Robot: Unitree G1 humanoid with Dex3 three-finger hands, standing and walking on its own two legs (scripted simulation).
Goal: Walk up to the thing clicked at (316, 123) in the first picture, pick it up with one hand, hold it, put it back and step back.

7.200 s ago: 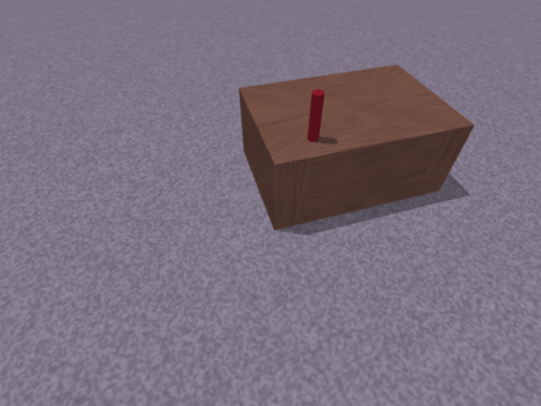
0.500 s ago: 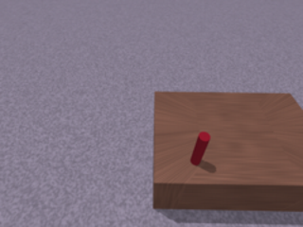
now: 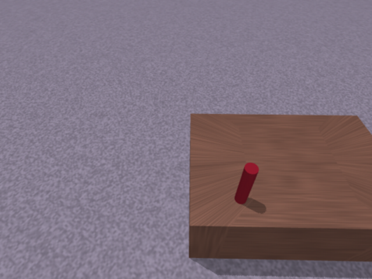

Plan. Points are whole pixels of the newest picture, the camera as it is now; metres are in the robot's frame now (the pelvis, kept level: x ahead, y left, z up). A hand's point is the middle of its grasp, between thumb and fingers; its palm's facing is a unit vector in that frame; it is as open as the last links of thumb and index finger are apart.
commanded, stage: stand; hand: right
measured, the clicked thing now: (245, 184) +0.49 -0.20 -0.26
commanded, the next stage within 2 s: go down in 0.14 s
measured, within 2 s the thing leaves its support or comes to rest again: neither
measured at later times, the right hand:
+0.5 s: hand out of the picture +0.16 -0.24 -0.15, palm faces +0.08 +0.95 -0.31, open 11.4 cm
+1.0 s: hand out of the picture +0.17 -0.26 -0.15, palm faces +0.10 +0.94 -0.32, open 17.2 cm
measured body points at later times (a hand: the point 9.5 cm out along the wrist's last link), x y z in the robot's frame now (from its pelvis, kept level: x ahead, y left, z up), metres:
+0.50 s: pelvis -0.02 +0.00 -0.02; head +0.02 +0.00 +0.43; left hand +0.16 +0.29 -0.11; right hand +0.15 -0.29 -0.13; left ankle -0.01 +0.14 -0.75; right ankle +0.00 -0.14 -0.75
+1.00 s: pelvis +0.01 +0.00 -0.04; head +0.05 -0.01 +0.41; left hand +0.16 +0.28 -0.11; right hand +0.17 -0.31 -0.13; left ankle -0.01 +0.14 -0.75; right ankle +0.00 -0.14 -0.75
